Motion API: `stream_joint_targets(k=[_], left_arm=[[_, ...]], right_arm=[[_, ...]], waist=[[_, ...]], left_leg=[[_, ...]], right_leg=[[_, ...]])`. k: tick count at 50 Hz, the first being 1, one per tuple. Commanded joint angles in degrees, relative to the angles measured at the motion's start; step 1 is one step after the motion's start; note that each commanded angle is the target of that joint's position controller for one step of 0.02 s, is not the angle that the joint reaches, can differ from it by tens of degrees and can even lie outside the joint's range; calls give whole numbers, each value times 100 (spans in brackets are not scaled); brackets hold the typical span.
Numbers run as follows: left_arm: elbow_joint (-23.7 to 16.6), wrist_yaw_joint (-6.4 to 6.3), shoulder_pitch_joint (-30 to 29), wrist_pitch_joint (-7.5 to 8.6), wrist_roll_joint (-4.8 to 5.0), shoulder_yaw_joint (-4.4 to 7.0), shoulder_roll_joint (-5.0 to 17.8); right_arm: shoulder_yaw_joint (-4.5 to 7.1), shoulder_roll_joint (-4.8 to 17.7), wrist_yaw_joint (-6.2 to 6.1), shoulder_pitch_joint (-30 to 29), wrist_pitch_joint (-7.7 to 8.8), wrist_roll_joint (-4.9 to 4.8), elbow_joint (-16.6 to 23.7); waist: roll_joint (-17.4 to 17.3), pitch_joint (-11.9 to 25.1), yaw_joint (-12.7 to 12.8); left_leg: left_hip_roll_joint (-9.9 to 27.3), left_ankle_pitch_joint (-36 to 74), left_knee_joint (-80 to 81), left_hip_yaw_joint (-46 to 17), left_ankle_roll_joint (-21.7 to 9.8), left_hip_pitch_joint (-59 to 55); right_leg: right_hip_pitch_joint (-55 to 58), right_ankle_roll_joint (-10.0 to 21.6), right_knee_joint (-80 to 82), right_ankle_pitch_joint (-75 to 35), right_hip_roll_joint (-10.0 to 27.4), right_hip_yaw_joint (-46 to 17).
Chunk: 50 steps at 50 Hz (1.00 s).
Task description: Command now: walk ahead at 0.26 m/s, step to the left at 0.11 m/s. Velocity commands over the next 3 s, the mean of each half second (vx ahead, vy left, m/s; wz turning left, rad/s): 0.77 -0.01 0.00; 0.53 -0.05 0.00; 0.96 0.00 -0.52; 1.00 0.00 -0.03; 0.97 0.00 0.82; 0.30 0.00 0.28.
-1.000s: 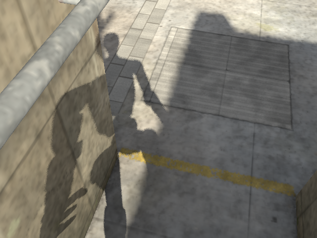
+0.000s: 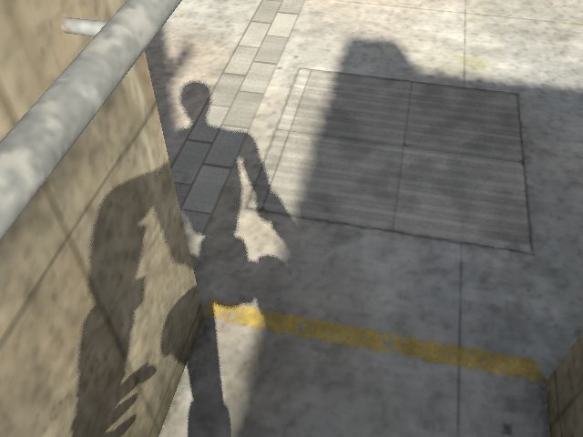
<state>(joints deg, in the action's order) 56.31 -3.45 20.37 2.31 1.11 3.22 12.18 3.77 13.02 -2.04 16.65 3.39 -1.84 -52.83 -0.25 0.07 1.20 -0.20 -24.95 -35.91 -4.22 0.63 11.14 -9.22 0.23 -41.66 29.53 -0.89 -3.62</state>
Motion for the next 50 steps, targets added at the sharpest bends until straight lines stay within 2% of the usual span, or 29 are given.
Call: stream_joint_targets(k=[1, 2, 3, 4, 5, 6, 7, 9, 10, 11, 12, 13, 15, 22, 26, 31, 33, 36, 37, 38, 39, 40, 41, 42, 43, 44, 45, 47, 50], left_arm=[[-860, 43, -1035, 396, 73, 52, 433], [-1098, 255, -2084, 210, -296, 50, 486], [-1343, 302, -2401, 210, -308, 2, 301], [-1087, 126, -726, 238, 71, 87, 280], [-912, 102, -253, 215, 69, 67, 320], [-1280, 340, -1277, 180, -349, -55, 352], [-872, 453, -439, 123, -110, 79, 450], [-229, 456, 1442, 28, -210, 330, 914], [69, 418, 2303, 245, -214, 358, 1110], [-144, 354, 2275, 368, -184, 224, 1284], [-313, 354, 1856, 335, -209, 276, 1827], [-809, 281, 111, 207, -70, 200, 1451], [-1068, 284, -499, 198, -60, -17, 878], [-859, 163, 713, 351, 140, -48, 993], [-839, 200, 1324, 422, 120, 77, 936], [-716, 136, 1451, 488, 153, 249, 942], [-730, 226, 1022, 491, 7, 100, 549], [-506, 163, 1300, 426, -136, 112, 877], [-1134, -204, 395, 217, 195, 131, 1068], [-666, -72, 1186, 123, -139, -94, 410], [-358, 99, 2796, 15, 346, 107, 502], [-547, 303, 2068, 23, 25, 272, 1038], [-954, 454, 1265, 205, -125, 49, 314], [-1002, 612, 642, 253, -201, 56, 526], [-1135, 632, 42, 199, -142, -77, 320], [-676, 379, 876, -10, 255, 41, 407], [-498, 337, 832, -203, -180, -16, 410], [-493, 394, 805, -313, -200, -11, 317], [-616, 617, 395, -312, -145, -114, 192]], right_arm=[[365, 1084, -117, 2303, 16, -180, -447], [354, 1173, -208, 1125, 96, 464, 42], [325, 1191, -225, 938, 131, 511, 87], [470, 1469, -245, 1401, 201, -52, -75], [369, 1107, -239, 971, 99, -174, -78], [161, 921, -262, -243, 102, 365, 169], [136, 819, -187, -717, 161, 496, 536], [145, 816, -79, -704, 188, 415, 437], [178, 670, 128, -720, 207, 391, 547], [-56, -286, 195, -893, 209, 598, 604], [-86, -473, 293, 679, 105, 327, 606], [-66, -71, 373, 402, -42, 403, 815], [-15, 261, 433, 365, -188, 726, 722], [-109, 20, 542, -616, -322, 468, 951], [-57, 72, 551, -1666, -175, 377, 1103], [-261, -30, 349, -2484, -215, 354, 1148], [-285, -119, 177, -2521, -52, 49, 1143], [-88, 388, 69, -948, 67, 346, 948], [171, 1256, 478, 1470, 127, 209, 292], [100, 1251, 368, 1145, 324, 421, 240], [257, 1621, 201, 2244, 287, 705, 87], [346, 1903, 41, 2181, 49, 247, 39], [323, 1181, 278, 1022, -81, 168, -145], [238, 1031, 323, -124, -226, 245, 212], [-154, 52, 104, -800, -271, 163, 343], [97, 378, 318, -685, -23, 247, 643], [66, 589, 274, 490, 166, 329, 201], [196, 1057, 157, 614, 178, 266, 186], [131, 883, 242, -3, 63, 158, 284]], waist=[[-1883, -638, -868], [24, -1374, -1147], [-199, -1377, -1047], [-364, -642, -292], [-889, -710, 66], [-1019, -697, 177], [-760, -275, 344], [-331, 419, 1156], [1236, 751, 1468], [1487, 370, 1395], [2244, 815, 539], [1225, 201, -267], [198, 70, -497], [1032, -919, -104], [71, -1006, 169], [601, -867, 333], [1083, -638, 192], [1459, 244, -523], [1004, 382, -1395], [-448, 1560, -1030], [629, 2724, -745], [473, 3238, -796], [-237, 2543, -288], [-1570, 1112, -230], [-1039, -74, -136], [-1059, 20, -120], [187, -150, -386], [-272, 376, -110], [-865, 533, 196]], left_leg=[[1963, 1886, 1256, -3395, -1955, -2196], [2472, -1333, 2264, -3298, -1748, -1817], [2262, -1827, 2457, -3341, -1619, -1242], [2379, -1515, 2369, -3751, -1345, -1207], [1912, -743, 2012, -2787, -1057, -933], [726, -314, 2021, -717, -788, 1026], [809, -652, 2144, -580, -719, 2042], [393, 202, 155, 47, -638, 2501], [-146, -675, -2436, 215, -609, 2757], [-955, -914, -4828, -972, -757, 3657], [-1050, -400, -5479, -1559, -817, 4045], [-401, 471, -6048, -1224, -703, 4339], [205, 1326, -5254, -524, -449, 3690], [273, 2213, -2935, -82, -114, 4017], [311, 2439, -1829, 408, -176, 4173], [443, 2866, -836, 770, -162, 4002], [87, 2650, -137, 1109, -183, 2628], [-600, 2152, 162, 1351, -565, 379], [-285, 4742, 1869, 835, -761, -1218], [1510, 10230, 1132, -724, -1082, -3715], [3843, 14265, -657, -2569, -1526, -4821], [3434, 12755, -165, -2608, -1618, -4241], [1634, -1495, 987, -2140, -1176, -3006], [1548, -3074, 1983, -2208, -958, -1264], [1409, 3336, 1942, -782, -1378, -55], [1543, 7419, 1632, -514, -1611, 138], [2092, 9201, 1403, -897, -1525, -281], [1948, 8404, 1397, -572, -1431, -490], [1482, 7019, 1661, 310, -1111, 206]], right_leg=[[-4482, -41, -3199, 2135, -11, -314], [-5490, 325, -2881, 373, 459, -109], [-5122, 368, -2696, 148, 491, -81], [-4396, 333, -2718, 210, 726, -636], [-3969, 229, -2329, 317, 870, -720], [-1864, 118, -835, -56, 488, 156], [-131, -24, -377, -1570, -27, 787], [1582, -133, -137, -1818, -272, 1257], [2004, -257, 753, -1002, 371, 82], [1056, -256, 1401, 1187, 1230, -2305], [1111, 69, 3969, 3472, 2444, -5791], [261, 357, 3591, 4434, 2728, -6191], [-956, 508, 2604, 2708, 2008, -3835], [-506, 738, 3407, 327, 1231, -1686], [494, 653, 3857, -1330, 1417, -1082], [1602, 516, 3404, -4377, 1279, -130], [1339, 646, 3086, -6147, 843, 454], [1460, 720, 846, -9163, 1066, 326], [107, -440, -1109, -9226, 693, 285], [-1585, -872, -3663, 1635, -699, 446], [-2286, -142, -5363, 1695, -887, -1003], [-2124, -14, -5481, 711, -756, -1288], [-2949, 698, -3931, -620, 456, -972], [-3082, 785, -3734, -755, 331, -189], [-2124, 477, -2948, -799, 308, -215], [-1518, -131, -3227, -27, 46, -540], [-2136, 86, -2950, -319, -337, -528], [-2128, 148, -2609, -975, -272, -520], [-1839, 175, -2217, -1872, -210, -311]])
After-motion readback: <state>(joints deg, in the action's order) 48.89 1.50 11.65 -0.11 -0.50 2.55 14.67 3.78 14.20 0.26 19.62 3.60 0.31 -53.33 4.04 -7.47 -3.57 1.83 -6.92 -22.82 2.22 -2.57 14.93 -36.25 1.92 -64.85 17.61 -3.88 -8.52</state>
